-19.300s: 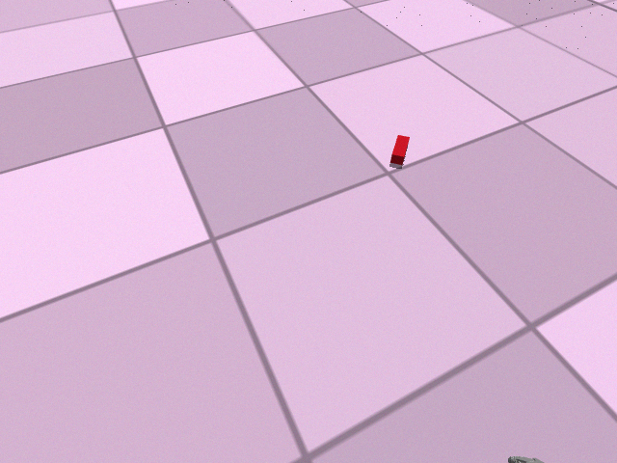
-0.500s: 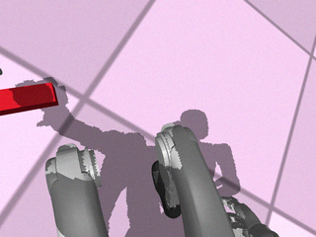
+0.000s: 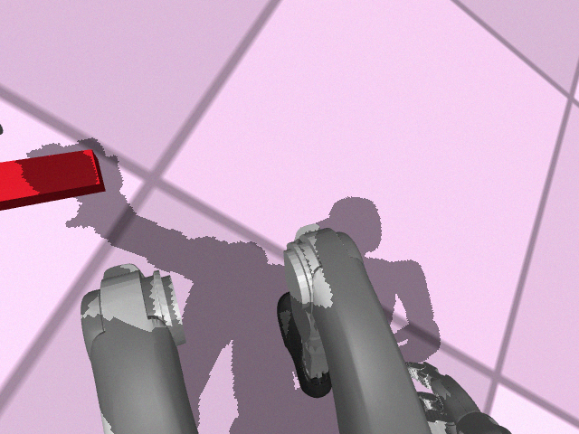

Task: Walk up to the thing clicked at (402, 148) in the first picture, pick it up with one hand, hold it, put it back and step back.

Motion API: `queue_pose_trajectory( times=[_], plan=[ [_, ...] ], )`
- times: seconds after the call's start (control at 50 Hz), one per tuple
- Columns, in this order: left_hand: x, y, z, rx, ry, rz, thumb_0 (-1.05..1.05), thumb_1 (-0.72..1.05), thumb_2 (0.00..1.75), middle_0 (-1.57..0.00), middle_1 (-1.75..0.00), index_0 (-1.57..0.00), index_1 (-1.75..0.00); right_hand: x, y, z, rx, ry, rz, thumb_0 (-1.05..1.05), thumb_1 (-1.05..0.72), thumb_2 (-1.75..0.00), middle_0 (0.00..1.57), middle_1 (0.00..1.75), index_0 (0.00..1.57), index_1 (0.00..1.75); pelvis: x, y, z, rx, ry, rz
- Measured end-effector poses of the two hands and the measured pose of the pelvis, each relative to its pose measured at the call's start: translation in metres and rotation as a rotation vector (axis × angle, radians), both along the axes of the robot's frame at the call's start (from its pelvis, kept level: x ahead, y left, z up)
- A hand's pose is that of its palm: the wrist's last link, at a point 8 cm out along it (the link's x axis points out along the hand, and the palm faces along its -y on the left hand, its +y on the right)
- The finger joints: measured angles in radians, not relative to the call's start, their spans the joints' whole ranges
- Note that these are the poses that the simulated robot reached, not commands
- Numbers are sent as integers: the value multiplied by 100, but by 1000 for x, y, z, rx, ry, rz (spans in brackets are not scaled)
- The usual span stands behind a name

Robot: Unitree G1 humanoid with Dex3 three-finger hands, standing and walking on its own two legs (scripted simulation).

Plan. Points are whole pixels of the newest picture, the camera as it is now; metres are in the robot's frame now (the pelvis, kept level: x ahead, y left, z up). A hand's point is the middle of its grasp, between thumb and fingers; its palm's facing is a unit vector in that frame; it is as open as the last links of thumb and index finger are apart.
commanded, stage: approach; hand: left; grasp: from above
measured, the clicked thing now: (44, 180) +0.48 +0.30 -0.30
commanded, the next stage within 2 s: close in in 0.60 s
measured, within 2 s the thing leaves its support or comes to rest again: neither
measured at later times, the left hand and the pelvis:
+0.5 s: hand (17, 164) +0.47 +0.29 -0.18, palm faces -0.45 -0.05 -0.89, open 14.2 cm; pelvis +0.00 +0.00 +0.00, yaw +0 degrees
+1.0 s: hand (23, 179) +0.46 +0.29 -0.20, palm faces -0.45 -0.08 -0.89, open 14.1 cm; pelvis +0.00 +0.00 +0.00, yaw -1 degrees
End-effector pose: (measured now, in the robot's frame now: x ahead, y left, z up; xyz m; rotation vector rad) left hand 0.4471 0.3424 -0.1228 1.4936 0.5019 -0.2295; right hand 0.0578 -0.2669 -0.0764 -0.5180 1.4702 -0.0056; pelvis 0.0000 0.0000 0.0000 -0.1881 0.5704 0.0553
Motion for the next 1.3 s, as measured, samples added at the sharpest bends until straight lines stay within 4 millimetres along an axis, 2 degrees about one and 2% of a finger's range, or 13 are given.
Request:
queue_pose_trajectory(
  times=[0.08, 0.14, 0.26, 0.34, 0.42, 0.52, 0.6, 0.68, 0.86, 0.96, 1.12, 1.3],
  plan=[
    [-1, -10, 0, 6, 21, -37, 0, -49, 98, -15, -94, -14, -94, -1, 1, -1, 8, 4, -3, 0, -90, -90, 21, 30, 20, 30, 0, -1, 1, 5, 3, 2],
    [4, -24, -1, -5, 21, -70, 0, -50, 100, -13, -96, -12, -96, 0, 1, 0, 11, -3, 3, 0, -90, -89, 21, 30, 20, 30, 0, -1, 2, 8, 2, 0],
    [28, -56, 2, -29, -59, -101, 0, -52, 102, -11, -98, -11, -98, -5, -1, 5, -2, -32, -3, 0, -89, -89, 21, 30, 20, 30, -2, -3, 1, 8, 2, -7],
    [41, -66, 6, -7, -84, -78, 0, -53, 103, -11, -98, -10, -98, -14, -4, 7, -4, -34, -25, 0, -89, -89, 21, 30, 20, 30, -1, -3, 0, 9, 10, -12],
    [41, -64, 6, 29, -56, -28, 0, -54, 103, -10, -98, -9, -98, -23, -3, 4, 14, -23, -48, 0, -89, -89, 21, 30, 20, 30, -1, -3, 0, 13, 15, -17],
    [26, -47, -4, 42, 21, 45, 0, -55, 103, -10, -98, -9, -98, -30, 0, -3, 50, 0, -57, 0, -89, -89, 21, 30, 20, 30, -1, -4, 0, 22, 7, -17],
    [13, -30, -10, 21, 60, 70, 0, -56, 104, -10, -99, -9, -99, -28, 2, -6, 64, 23, -33, 0, -90, -89, 21, 30, 20, 30, -2, -6, -1, 23, -1, -12],
    [11, -20, -7, 5, 43, 28, 0, -57, 104, -10, -99, -9, -100, -20, -1, -6, 45, 37, -11, 0, -90, -89, 21, 30, 20, 30, -1, -6, -2, 17, -3, -6],
    [15, -35, -9, -37, 17, -75, 0, -56, 105, -10, -101, -9, -101, 8, -7, 6, -12, -10, 25, 0, -90, -89, 21, 30, 20, 30, 3, -2, 1, -2, 2, -2],
    [14, -45, -18, -47, 5, -85, 0, -54, 104, -9, -101, -9, -100, 12, -7, 10, -22, -42, 43, 0, -90, -89, 21, 30, 20, 30, 1, -1, -1, -4, -11, -5],
    [13, -49, -36, -14, 13, -63, 0, -53, 102, -8, -99, -8, -98, -9, -3, 3, -9, -27, 48, 0, -89, -90, 21, 30, 20, 30, -4, -2, -11, 1, -31, -17],
    [23, -52, -60, -13, 11, -23, 0, -53, 101, -8, -98, -7, -98, -41, 8, 2, 25, 49, 40, 0, -89, -90, 21, 30, 20, 30, -2, -1, -18, -8, -42, -34]
  ],
)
